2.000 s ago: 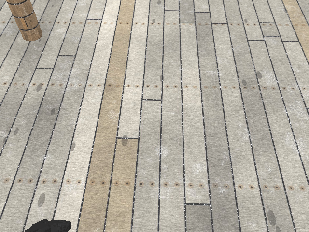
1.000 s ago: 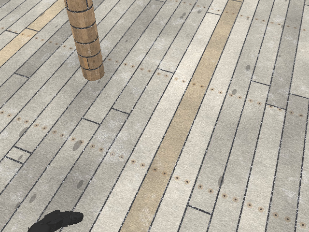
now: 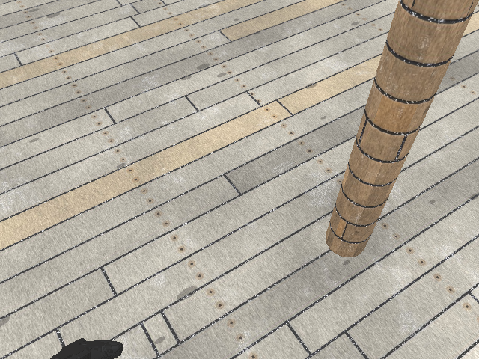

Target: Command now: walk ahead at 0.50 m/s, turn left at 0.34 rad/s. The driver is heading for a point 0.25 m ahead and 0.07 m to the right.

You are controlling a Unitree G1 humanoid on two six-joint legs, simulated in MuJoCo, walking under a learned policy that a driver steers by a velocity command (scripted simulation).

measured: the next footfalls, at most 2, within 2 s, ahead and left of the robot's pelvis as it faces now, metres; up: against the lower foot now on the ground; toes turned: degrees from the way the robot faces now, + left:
right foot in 0.04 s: +0.19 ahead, -0.12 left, +0.00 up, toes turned +1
left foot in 0.46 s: +0.26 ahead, +0.08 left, +0.00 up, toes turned +1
